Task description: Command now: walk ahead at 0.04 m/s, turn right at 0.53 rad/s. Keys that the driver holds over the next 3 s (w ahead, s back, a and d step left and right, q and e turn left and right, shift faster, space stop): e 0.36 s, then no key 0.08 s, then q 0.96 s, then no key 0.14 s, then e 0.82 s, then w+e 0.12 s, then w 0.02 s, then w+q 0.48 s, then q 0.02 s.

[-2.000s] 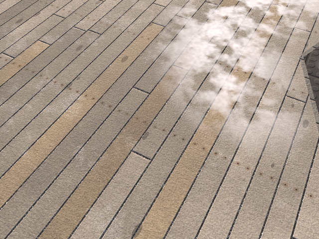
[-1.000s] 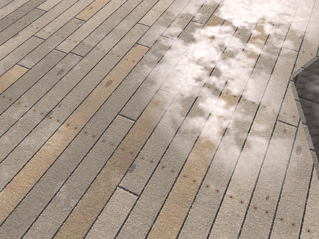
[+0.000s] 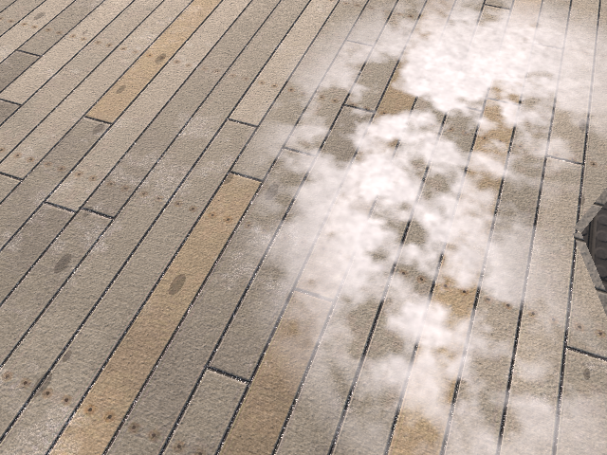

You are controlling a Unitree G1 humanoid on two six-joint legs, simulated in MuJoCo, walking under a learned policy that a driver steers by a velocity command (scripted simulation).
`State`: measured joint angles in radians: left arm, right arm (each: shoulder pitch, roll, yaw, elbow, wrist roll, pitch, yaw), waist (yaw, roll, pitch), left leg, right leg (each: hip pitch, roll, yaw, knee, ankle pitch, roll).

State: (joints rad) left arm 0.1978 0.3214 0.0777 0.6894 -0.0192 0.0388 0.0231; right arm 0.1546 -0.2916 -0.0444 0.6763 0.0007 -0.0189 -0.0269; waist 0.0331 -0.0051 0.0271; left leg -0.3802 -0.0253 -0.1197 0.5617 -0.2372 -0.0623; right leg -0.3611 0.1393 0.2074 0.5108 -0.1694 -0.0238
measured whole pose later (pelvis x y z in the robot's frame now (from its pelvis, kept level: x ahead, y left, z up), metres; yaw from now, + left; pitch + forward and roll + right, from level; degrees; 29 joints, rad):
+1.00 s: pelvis -0.01 +0.02 +0.00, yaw -4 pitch +0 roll -1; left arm 0.09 0.32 0.09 0.77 0.01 0.05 0.03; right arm 0.21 -0.31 -0.07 0.71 0.00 0.04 0.00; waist -0.01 -0.04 0.07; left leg -0.27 -0.01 0.03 0.60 -0.33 0.06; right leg -0.36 -0.05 -0.08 0.85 -0.50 0.04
